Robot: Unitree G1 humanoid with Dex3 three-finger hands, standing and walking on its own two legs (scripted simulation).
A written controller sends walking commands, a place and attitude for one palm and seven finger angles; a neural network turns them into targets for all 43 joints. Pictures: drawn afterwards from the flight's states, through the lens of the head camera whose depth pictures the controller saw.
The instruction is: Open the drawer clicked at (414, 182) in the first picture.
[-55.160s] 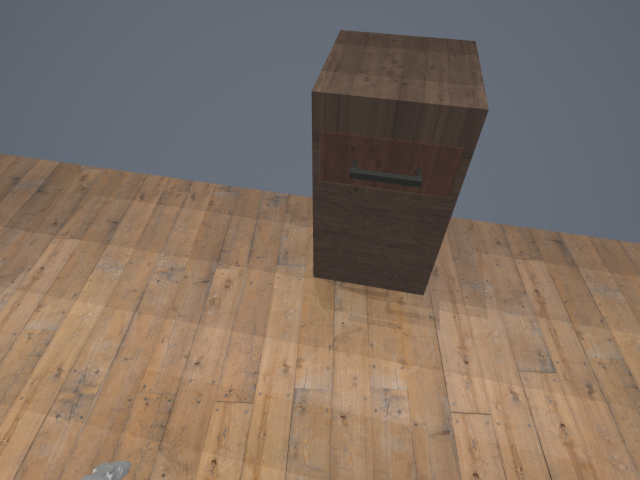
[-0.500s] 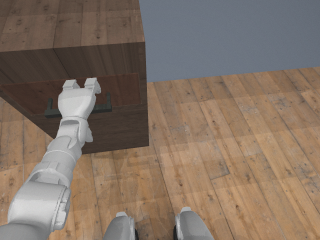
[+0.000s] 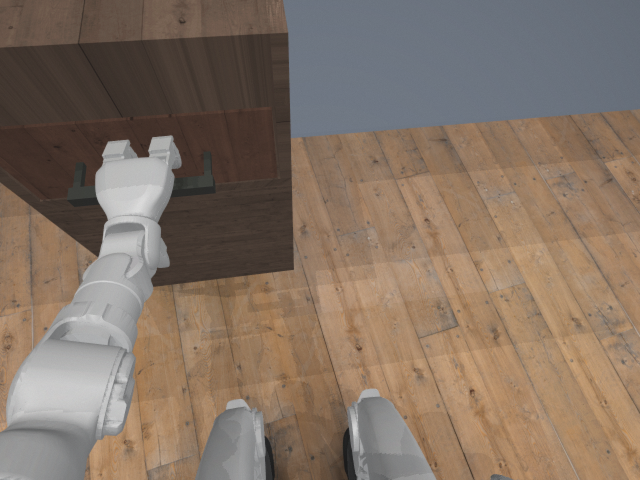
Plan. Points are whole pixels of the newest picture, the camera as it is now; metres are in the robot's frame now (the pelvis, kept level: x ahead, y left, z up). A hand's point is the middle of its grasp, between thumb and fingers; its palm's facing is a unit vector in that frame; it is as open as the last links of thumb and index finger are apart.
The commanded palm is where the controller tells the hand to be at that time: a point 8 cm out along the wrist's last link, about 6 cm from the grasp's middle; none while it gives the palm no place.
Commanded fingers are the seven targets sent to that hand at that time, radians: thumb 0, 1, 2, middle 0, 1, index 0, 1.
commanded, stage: lower the fingers behind the handle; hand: left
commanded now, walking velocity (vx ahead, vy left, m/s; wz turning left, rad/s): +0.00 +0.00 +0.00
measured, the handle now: (144, 177) +0.54 +0.22 -0.06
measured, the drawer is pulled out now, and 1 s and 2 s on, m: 0.00 0.00 0.01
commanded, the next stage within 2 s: close the thumb around the handle in 1.00 s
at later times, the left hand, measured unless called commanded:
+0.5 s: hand (158, 217) +0.49 +0.20 -0.09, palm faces -0.07 -0.05 -1.00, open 13.8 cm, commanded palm +0.47 +0.19 -0.03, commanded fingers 0.00 -0.50 0.30 -0.30 -1.20 -0.30 -1.20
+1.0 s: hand (157, 217) +0.49 +0.20 -0.09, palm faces -0.07 -0.02 -1.00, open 13.8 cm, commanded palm +0.47 +0.19 -0.04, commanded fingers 0.00 -0.50 0.30 -0.30 -1.20 -0.30 -1.20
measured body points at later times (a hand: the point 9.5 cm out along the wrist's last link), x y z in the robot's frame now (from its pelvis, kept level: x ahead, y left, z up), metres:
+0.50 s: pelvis +0.00 +0.00 -0.02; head +0.17 +0.01 +0.39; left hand +0.49 +0.20 -0.03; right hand +0.03 -0.27 -0.16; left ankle +0.02 +0.11 -0.61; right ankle +0.02 -0.13 -0.61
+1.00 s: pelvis -0.01 +0.00 -0.03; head +0.17 +0.00 +0.38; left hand +0.48 +0.20 -0.03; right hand +0.03 -0.27 -0.17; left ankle +0.02 +0.11 -0.61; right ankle +0.02 -0.13 -0.61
